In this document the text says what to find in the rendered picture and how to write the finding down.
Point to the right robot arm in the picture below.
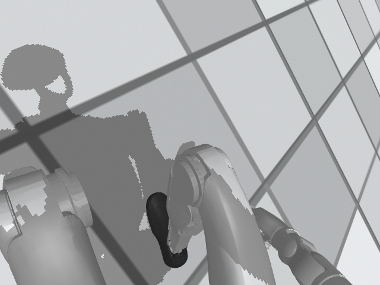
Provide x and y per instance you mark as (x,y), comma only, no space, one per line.
(307,265)

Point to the right robot hand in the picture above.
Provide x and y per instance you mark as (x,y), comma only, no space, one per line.
(268,224)

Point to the right robot foot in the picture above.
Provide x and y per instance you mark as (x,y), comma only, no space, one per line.
(159,220)

